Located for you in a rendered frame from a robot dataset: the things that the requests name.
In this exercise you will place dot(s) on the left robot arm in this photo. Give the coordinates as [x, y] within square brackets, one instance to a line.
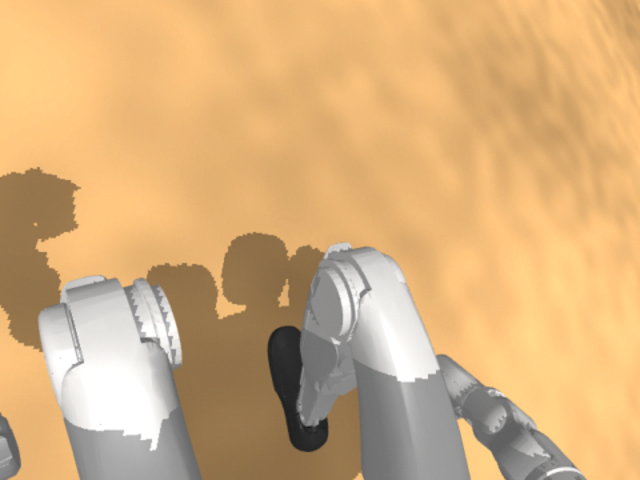
[10, 461]

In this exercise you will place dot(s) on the right robot arm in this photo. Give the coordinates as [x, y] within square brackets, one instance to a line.
[520, 450]

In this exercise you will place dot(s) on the right robot hand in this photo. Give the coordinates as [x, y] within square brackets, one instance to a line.
[459, 382]

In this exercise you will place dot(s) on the right robot foot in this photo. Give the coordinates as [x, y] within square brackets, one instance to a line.
[286, 366]

